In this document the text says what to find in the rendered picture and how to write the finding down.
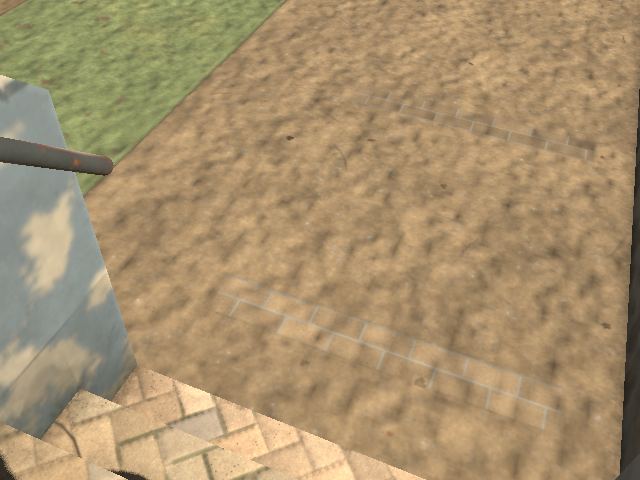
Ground stairs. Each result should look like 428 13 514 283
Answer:
0 365 426 480

